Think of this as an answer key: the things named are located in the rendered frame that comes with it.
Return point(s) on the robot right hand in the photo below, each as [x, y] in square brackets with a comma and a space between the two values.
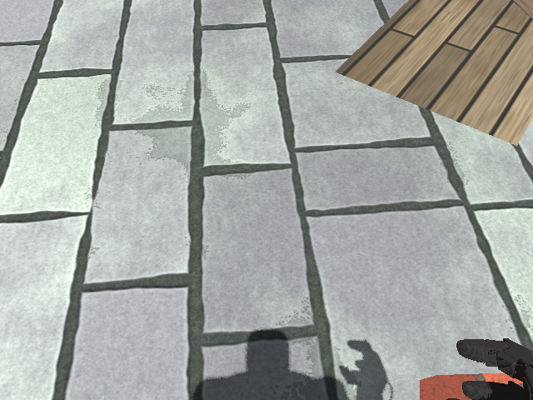
[510, 357]

